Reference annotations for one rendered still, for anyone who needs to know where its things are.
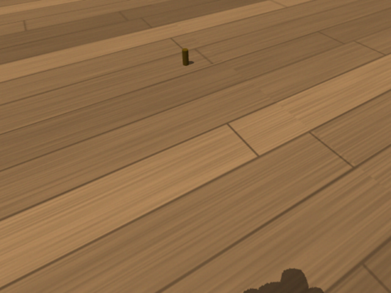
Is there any can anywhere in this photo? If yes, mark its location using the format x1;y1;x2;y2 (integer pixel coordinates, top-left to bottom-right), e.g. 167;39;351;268
182;48;189;66

